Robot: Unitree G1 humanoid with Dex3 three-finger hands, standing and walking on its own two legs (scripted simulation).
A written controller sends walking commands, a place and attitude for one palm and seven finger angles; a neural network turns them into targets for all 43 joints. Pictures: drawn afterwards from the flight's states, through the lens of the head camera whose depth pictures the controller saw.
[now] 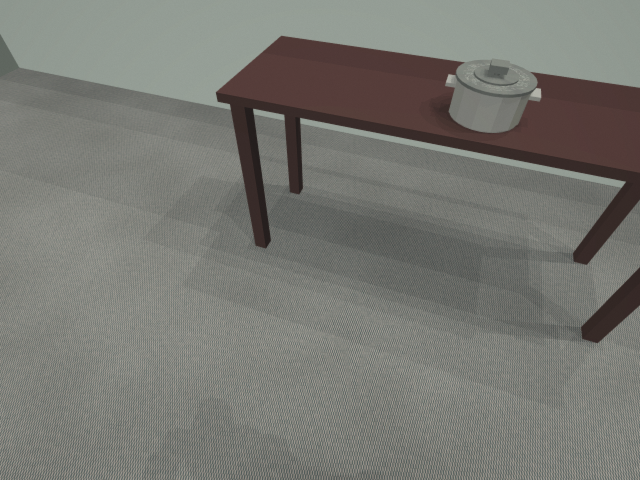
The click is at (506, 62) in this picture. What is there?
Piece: lid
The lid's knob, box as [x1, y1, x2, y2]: [489, 58, 509, 74]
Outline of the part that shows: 492,58 489,67 489,72 506,74 509,61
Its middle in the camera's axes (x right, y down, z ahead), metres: +0.45 -0.43 +0.97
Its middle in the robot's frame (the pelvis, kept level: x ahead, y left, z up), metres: +1.04 -0.39 +0.06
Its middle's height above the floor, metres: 0.84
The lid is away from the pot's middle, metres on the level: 0.00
